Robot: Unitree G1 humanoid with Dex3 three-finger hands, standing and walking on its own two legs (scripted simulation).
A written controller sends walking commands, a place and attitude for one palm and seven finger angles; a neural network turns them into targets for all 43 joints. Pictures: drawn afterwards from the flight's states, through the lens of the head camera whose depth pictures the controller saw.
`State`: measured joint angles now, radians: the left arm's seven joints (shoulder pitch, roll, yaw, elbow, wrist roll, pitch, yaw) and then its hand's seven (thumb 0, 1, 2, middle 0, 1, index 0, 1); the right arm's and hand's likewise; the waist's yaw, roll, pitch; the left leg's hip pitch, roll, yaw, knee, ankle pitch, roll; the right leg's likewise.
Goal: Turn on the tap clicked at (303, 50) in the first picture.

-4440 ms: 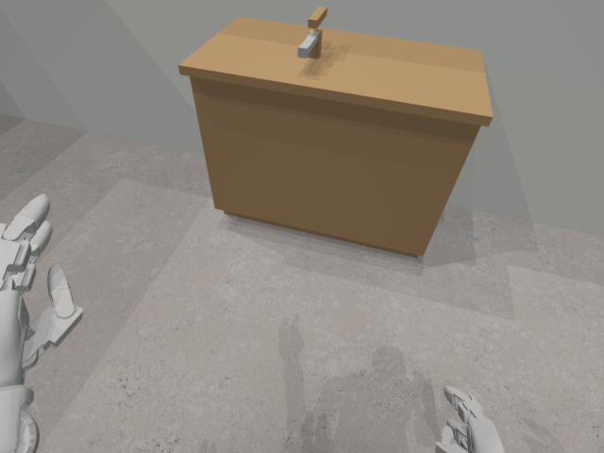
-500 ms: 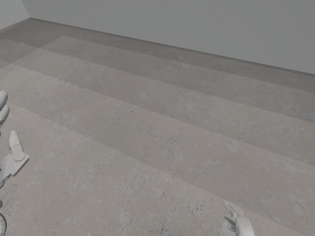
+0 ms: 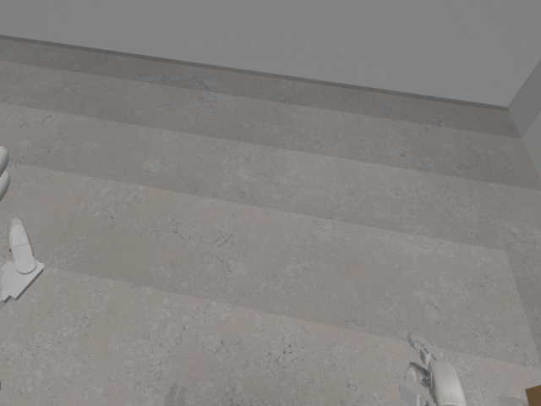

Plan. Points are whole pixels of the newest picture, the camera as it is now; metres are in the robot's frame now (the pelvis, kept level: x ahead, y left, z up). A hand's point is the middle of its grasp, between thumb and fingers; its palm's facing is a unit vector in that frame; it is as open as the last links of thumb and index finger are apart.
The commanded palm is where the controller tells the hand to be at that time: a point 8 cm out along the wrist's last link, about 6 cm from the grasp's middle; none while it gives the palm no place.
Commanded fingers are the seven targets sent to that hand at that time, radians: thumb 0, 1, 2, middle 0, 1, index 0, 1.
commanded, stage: turn to face it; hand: left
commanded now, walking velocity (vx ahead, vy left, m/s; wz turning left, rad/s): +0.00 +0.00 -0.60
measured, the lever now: out of the picture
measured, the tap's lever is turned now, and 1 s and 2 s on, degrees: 0 0 0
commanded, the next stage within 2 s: none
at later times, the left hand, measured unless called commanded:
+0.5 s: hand (223, 255) +0.25 +0.08 +0.17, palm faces +0.06 -0.82 -0.57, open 7.4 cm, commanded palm +0.20 +0.15 +0.18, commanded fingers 0.00 0.90 0.90 -0.20 -0.30 -0.20 -0.30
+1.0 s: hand (246, 282) +0.21 +0.05 +0.18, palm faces -0.09 -0.92 -0.39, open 7.4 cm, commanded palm +0.18 +0.11 +0.18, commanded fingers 0.00 0.90 0.90 -0.20 -0.30 -0.20 -0.30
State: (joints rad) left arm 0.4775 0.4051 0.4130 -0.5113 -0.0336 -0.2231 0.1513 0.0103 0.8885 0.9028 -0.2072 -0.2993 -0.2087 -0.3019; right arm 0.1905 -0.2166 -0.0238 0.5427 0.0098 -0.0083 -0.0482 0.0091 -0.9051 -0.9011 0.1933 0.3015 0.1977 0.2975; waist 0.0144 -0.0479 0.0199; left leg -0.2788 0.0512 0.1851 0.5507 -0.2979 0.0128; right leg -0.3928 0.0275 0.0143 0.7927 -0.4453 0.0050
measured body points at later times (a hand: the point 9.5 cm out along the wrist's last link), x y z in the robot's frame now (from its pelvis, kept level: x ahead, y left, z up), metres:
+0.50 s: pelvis -0.04 -0.07 +0.00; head +0.02 -0.13 +0.44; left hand +0.24 +0.12 +0.20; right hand +0.05 -0.36 -0.12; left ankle -0.03 +0.09 -0.61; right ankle -0.01 -0.13 -0.73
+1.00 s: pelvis -0.10 -0.04 +0.00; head -0.08 -0.05 +0.45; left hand +0.21 +0.10 +0.20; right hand -0.06 -0.33 -0.08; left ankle -0.07 +0.08 -0.73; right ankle -0.02 -0.13 -0.72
